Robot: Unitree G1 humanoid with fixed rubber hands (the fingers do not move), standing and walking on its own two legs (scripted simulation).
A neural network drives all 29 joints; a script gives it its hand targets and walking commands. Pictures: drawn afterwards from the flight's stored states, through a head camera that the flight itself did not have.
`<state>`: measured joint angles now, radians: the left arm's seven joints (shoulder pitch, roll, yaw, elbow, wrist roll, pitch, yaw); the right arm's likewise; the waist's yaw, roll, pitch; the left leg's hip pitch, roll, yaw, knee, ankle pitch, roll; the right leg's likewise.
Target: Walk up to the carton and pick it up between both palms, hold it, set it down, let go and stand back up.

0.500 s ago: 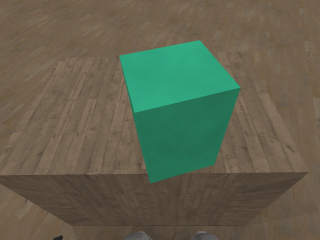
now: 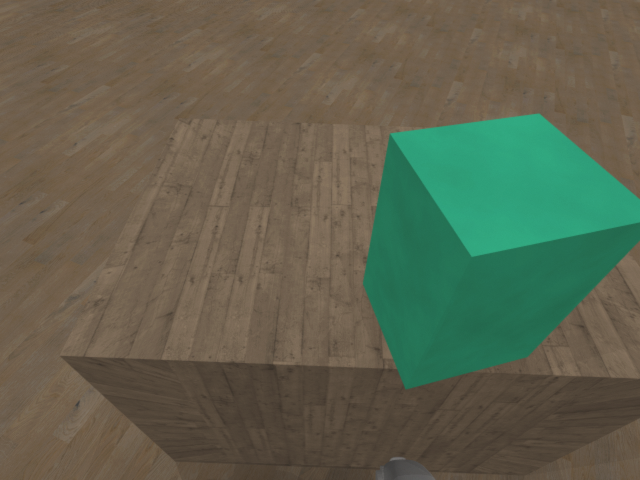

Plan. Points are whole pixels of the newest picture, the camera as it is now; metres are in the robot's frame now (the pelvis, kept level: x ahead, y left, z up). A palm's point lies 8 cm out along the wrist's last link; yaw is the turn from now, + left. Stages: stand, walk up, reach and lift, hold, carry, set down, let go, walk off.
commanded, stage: walk up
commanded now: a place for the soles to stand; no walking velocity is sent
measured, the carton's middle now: (468, 260) +0.39 -0.16 +0.07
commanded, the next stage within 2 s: none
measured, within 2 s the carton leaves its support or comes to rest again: neither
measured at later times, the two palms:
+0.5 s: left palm out of the picture +0.11 +0.29 -0.10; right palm out of the picture +0.10 -0.34 -0.10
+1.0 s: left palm out of the picture +0.12 +0.24 -0.11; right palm out of the picture +0.06 -0.39 -0.11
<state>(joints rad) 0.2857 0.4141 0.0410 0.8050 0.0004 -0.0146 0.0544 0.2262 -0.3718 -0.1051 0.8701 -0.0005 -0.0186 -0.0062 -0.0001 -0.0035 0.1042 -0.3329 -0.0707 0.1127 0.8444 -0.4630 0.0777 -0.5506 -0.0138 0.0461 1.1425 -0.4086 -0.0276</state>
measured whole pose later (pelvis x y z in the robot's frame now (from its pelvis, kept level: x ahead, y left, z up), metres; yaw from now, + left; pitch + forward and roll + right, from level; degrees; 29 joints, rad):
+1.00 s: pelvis +0.00 -0.07 -0.01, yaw -3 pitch -4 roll +1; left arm 0.19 0.42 0.05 0.80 0.00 0.03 -0.01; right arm 0.22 -0.37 -0.07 0.87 0.00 -0.04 -0.04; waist 0.00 -0.03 0.15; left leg -0.49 0.11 0.00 0.96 -0.44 0.00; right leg -0.40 0.03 0.02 0.97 -0.50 -0.03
